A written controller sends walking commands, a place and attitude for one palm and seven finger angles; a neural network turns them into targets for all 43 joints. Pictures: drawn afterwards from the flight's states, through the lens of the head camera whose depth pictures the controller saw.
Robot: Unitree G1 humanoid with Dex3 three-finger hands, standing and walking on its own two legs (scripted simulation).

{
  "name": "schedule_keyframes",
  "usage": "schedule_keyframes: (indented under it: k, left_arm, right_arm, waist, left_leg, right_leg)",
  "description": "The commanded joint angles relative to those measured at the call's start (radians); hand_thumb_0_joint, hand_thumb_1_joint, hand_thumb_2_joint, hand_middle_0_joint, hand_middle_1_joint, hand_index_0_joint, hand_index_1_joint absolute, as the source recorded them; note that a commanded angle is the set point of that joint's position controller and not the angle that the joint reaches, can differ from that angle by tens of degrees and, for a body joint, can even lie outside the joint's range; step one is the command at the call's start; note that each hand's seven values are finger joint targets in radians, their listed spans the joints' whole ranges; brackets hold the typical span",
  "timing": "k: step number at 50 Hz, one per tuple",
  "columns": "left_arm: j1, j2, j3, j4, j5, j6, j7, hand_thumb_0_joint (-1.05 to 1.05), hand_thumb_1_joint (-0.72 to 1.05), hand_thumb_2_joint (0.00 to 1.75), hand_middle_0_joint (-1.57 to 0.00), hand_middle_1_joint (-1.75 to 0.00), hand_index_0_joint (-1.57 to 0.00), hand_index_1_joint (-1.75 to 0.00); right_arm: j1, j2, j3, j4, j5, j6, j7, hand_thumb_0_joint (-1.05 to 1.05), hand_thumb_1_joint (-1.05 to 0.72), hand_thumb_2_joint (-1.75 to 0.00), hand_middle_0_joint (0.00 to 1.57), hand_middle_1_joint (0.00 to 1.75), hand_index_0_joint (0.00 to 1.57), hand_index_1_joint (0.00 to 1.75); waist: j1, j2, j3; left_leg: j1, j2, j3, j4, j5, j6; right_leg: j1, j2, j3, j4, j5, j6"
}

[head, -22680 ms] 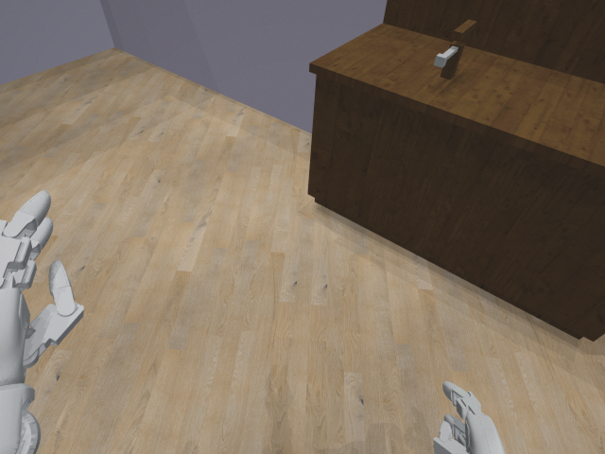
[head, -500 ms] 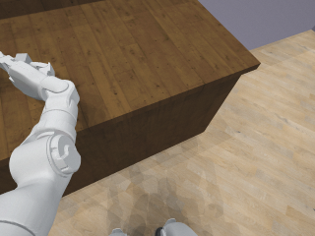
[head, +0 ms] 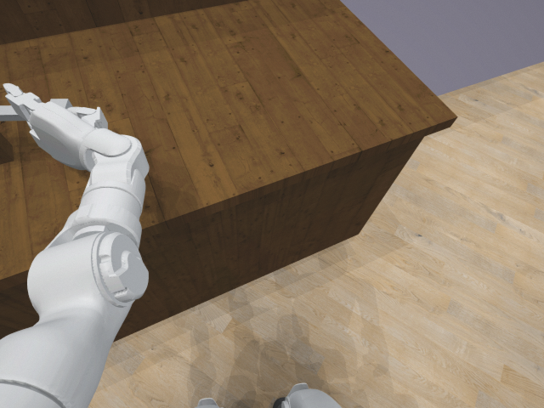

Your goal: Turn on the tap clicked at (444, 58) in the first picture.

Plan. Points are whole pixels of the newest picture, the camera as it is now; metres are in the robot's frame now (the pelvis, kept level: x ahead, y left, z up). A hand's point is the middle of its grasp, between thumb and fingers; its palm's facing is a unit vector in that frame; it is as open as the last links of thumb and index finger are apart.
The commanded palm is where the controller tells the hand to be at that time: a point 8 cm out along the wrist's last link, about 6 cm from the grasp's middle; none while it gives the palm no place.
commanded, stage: lift the hand up off the lever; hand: left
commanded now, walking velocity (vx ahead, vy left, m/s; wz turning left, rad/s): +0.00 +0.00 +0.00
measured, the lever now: (61, 112) +0.56 +0.26 +0.09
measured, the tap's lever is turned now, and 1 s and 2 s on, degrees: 70 59 59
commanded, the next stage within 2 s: draw the hand back beside the body in 1.66 s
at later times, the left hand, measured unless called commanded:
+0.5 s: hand (91, 117) +0.52 +0.20 +0.11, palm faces +0.82 -0.57 -0.11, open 8.4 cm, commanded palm +0.47 +0.22 +0.13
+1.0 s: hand (50, 92) +0.51 +0.22 +0.16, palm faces +0.80 -0.59 -0.14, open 8.0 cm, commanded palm +0.45 +0.23 +0.15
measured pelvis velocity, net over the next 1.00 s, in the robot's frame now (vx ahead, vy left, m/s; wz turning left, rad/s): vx -0.01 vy -0.01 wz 0.02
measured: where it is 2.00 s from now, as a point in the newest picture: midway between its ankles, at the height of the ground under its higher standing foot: outside the picture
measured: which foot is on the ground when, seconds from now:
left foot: down 0.00-1.00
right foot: down 0.00-1.00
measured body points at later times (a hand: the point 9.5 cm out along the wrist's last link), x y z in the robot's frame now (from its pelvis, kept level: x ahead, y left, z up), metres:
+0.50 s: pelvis +0.01 -0.01 +0.01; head +0.09 +0.00 +0.45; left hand +0.47 +0.23 +0.12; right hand -0.01 -0.27 -0.12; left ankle -0.01 +0.11 -0.70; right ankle +0.01 -0.09 -0.70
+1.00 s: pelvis -0.01 -0.01 +0.01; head +0.06 +0.00 +0.46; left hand +0.46 +0.25 +0.17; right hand +0.00 -0.26 -0.12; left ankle -0.01 +0.11 -0.70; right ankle +0.01 -0.09 -0.70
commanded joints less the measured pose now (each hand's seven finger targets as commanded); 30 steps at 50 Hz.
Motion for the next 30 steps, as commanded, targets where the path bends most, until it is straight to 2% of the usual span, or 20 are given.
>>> schedule_keyframes:
  k: [1,3,4,6,7,10,11,12,13,14,15,16,18,20,22,25,28,29,30]
  left_arm:
    - [-0.531,0.238,-0.066,-0.251,0.043,-0.052,0.009,0.0,0.9,0.9,-0.15,-0.15,-0.15,-0.15]
    - [-0.516,0.234,-0.062,-0.258,0.035,-0.049,0.009,0.0,0.9,0.9,-0.15,-0.15,-0.15,-0.15]
    - [-0.507,0.254,-0.045,-0.258,0.033,-0.046,0.01,0.0,0.9,0.9,-0.15,-0.15,-0.15,-0.15]
    - [-0.495,0.255,-0.044,-0.253,0.035,-0.039,0.005,0.0,0.9,0.9,-0.15,-0.15,-0.15,-0.15]
    - [-0.511,0.257,-0.052,-0.259,0.038,-0.037,0.005,0.0,0.9,0.9,-0.15,-0.15,-0.15,-0.15]
    - [-0.51,0.293,-0.03,-0.269,0.042,-0.029,0.008,0.0,0.9,0.9,-0.15,-0.15,-0.15,-0.15]
    - [-0.517,0.312,-0.018,-0.274,0.046,-0.027,0.007,0.0,0.9,0.9,-0.15,-0.15,-0.15,-0.15]
    - [-0.529,0.332,-0.008,-0.301,0.047,-0.032,0.008,0.0,0.9,0.9,-0.15,-0.15,-0.15,-0.15]
    - [-0.506,0.331,-0.006,-0.32,0.047,-0.034,0.006,0.0,0.9,0.9,-0.15,-0.15,-0.15,-0.15]
    - [-0.511,0.307,-0.031,-0.338,0.051,-0.036,0.004,0.0,0.9,0.9,-0.15,-0.15,-0.15,-0.15]
    - [-0.488,0.295,-0.033,-0.332,0.05,-0.033,0.004,0.0,0.9,0.9,-0.15,-0.15,-0.15,-0.15]
    - [-0.472,0.309,-0.021,-0.328,0.055,-0.033,0.001,0.0,0.9,0.9,-0.15,-0.15,-0.15,-0.15]
    - [-0.48,0.273,-0.054,-0.361,0.054,-0.031,-0.001,0.0,0.9,0.9,-0.15,-0.15,-0.15,-0.15]
    - [-0.476,0.291,-0.037,-0.376,0.049,-0.028,0.001,0.0,0.9,0.9,-0.15,-0.15,-0.15,-0.15]
    - [-0.491,0.298,-0.032,-0.408,0.044,-0.031,0.002,0.0,0.9,0.9,-0.15,-0.15,-0.15,-0.15]
    - [-0.474,0.314,-0.019,-0.419,0.041,-0.029,-0.002,0.0,0.9,0.9,-0.15,-0.15,-0.15,-0.15]
    - [-0.458,0.318,-0.017,-0.454,0.045,-0.028,-0.008,0.0,0.9,0.9,-0.15,-0.15,-0.15,-0.15]
    - [-0.444,0.314,-0.017,-0.447,0.045,-0.024,-0.01,0.0,0.9,0.9,-0.15,-0.15,-0.15,-0.15]
    - [-0.441,0.327,-0.009,-0.458,0.047,-0.022,-0.009,0.0,0.9,0.9,-0.15,-0.15,-0.15,-0.15]
  right_arm:
    - [0.163,-0.176,-0.051,-0.033,-0.001,-0.012,-0.016,0.0,-0.9,-0.9,0.2,0.3,0.2,0.3]
    - [0.16,-0.173,-0.05,-0.034,0.0,-0.015,-0.016,0.0,-0.9,-0.9,0.2,0.3,0.2,0.3]
    - [0.164,-0.173,-0.051,-0.032,0.001,-0.014,-0.017,0.0,-0.9,-0.9,0.2,0.3,0.2,0.3]
    - [0.16,-0.174,-0.049,-0.035,0.003,-0.013,-0.021,0.0,-0.9,-0.9,0.2,0.3,0.2,0.3]
    - [0.156,-0.173,-0.047,-0.036,0.004,-0.015,-0.022,0.0,-0.9,-0.9,0.2,0.3,0.2,0.3]
    - [0.146,-0.172,-0.046,-0.039,0.008,-0.018,-0.029,0.0,-0.9,-0.9,0.2,0.3,0.2,0.3]
    - [0.143,-0.174,-0.046,-0.036,0.009,-0.018,-0.032,0.0,-0.9,-0.9,0.2,0.3,0.2,0.3]
    - [0.152,-0.173,-0.048,-0.038,0.009,-0.018,-0.035,0.0,-0.9,-0.9,0.2,0.3,0.2,0.3]
    - [0.148,-0.169,-0.048,-0.044,0.009,-0.019,-0.036,0.0,-0.9,-0.9,0.2,0.3,0.2,0.3]
    - [0.148,-0.165,-0.047,-0.043,0.011,-0.019,-0.036,0.0,-0.9,-0.9,0.2,0.3,0.2,0.3]
    - [0.144,-0.163,-0.047,-0.042,0.01,-0.023,-0.034,0.0,-0.9,-0.9,0.2,0.3,0.2,0.3]
    - [0.151,-0.167,-0.05,-0.038,0.01,-0.022,-0.035,0.0,-0.9,-0.9,0.2,0.3,0.2,0.3]
    - [0.141,-0.165,-0.05,-0.04,0.011,-0.024,-0.034,0.0,-0.9,-0.9,0.2,0.3,0.2,0.3]
    - [0.134,-0.167,-0.052,-0.039,0.013,-0.027,-0.035,0.0,-0.9,-0.9,0.2,0.3,0.2,0.3]
    - [0.128,-0.165,-0.054,-0.036,0.014,-0.031,-0.038,0.0,-0.9,-0.9,0.2,0.3,0.2,0.3]
    - [0.12,-0.163,-0.055,-0.037,0.016,-0.03,-0.045,0.0,-0.9,-0.9,0.2,0.3,0.2,0.3]
    - [0.118,-0.162,-0.056,-0.04,0.017,-0.032,-0.049,0.0,-0.9,-0.9,0.2,0.3,0.2,0.3]
    - [0.114,-0.16,-0.056,-0.039,0.018,-0.033,-0.049,0.0,-0.9,-0.9,0.2,0.3,0.2,0.3]
    - [0.108,-0.16,-0.055,-0.041,0.018,-0.032,-0.051,0.0,-0.9,-0.9,0.2,0.3,0.2,0.3]
  waist:
    - [0.005,0.094,-0.469]
    - [0.008,0.083,-0.473]
    - [0.009,0.069,-0.482]
    - [0.013,0.064,-0.459]
    - [0.006,0.053,-0.45]
    - [0.01,0.033,-0.441]
    - [0.012,0.053,-0.44]
    - [0.013,0.047,-0.462]
    - [0.028,0.07,-0.489]
    - [0.023,0.08,-0.493]
    - [0.028,0.078,-0.48]
    - [0.033,0.08,-0.484]
    - [0.03,0.098,-0.48]
    - [0.031,0.083,-0.476]
    - [0.033,0.098,-0.477]
    - [0.036,0.064,-0.473]
    - [0.05,0.084,-0.493]
    - [0.051,0.071,-0.484]
    - [0.055,0.083,-0.479]
  left_leg:
    - [0.304,0.013,-0.003,-0.063,0.466,-0.007]
    - [0.305,0.012,0.005,-0.061,0.48,-0.003]
    - [0.298,0.011,0.011,-0.061,0.481,0.001]
    - [0.276,0.009,0.01,-0.069,0.462,0.005]
    - [0.26,0.008,0.015,-0.07,0.443,0.011]
    - [0.224,0.002,0.026,-0.076,0.395,0.024]
    - [0.226,0.001,0.025,-0.078,0.39,0.023]
    - [0.238,0.002,0.023,-0.079,0.408,0.023]
    - [0.256,0.001,0.027,-0.079,0.428,0.021]
    - [0.275,0.003,0.029,-0.079,0.45,0.018]
    - [0.275,0.002,0.033,-0.077,0.456,0.02]
    - [0.286,0.005,0.024,-0.079,0.474,0.015]
    - [0.308,0.008,0.027,-0.081,0.488,0.012]
    - [0.302,0.007,0.03,-0.082,0.476,0.016]
    - [0.31,0.006,0.028,-0.084,0.479,0.014]
    - [0.283,0.001,0.036,-0.088,0.456,0.019]
    - [0.31,0.002,0.037,-0.092,0.494,0.016]
    - [0.307,0.001,0.041,-0.09,0.493,0.018]
    - [0.302,0.001,0.043,-0.093,0.484,0.018]
  right_leg:
    - [0.257,-0.028,0.012,-0.078,0.332,0.029]
    - [0.275,-0.026,0.015,-0.085,0.352,0.032]
    - [0.3,-0.029,0.017,-0.086,0.374,0.034]
    - [0.314,-0.031,0.02,-0.09,0.377,0.033]
    - [0.318,-0.032,0.023,-0.091,0.376,0.036]
    - [0.36,-0.036,0.035,-0.105,0.382,0.041]
    - [0.36,-0.038,0.036,-0.105,0.38,0.04]
    - [0.375,-0.039,0.037,-0.101,0.397,0.041]
    - [0.39,-0.038,0.039,-0.098,0.414,0.04]
    - [0.392,-0.038,0.037,-0.1,0.431,0.039]
    - [0.391,-0.036,0.035,-0.104,0.442,0.039]
    - [0.39,-0.036,0.031,-0.096,0.442,0.035]
    - [0.38,-0.033,0.028,-0.098,0.441,0.036]
    - [0.396,-0.035,0.032,-0.102,0.447,0.038]
    - [0.398,-0.035,0.032,-0.099,0.449,0.037]
    - [0.444,-0.04,0.04,-0.103,0.474,0.042]
    - [0.457,-0.041,0.039,-0.096,0.5,0.038]
    - [0.46,-0.04,0.04,-0.1,0.506,0.039]
    - [0.468,-0.043,0.043,-0.101,0.508,0.04]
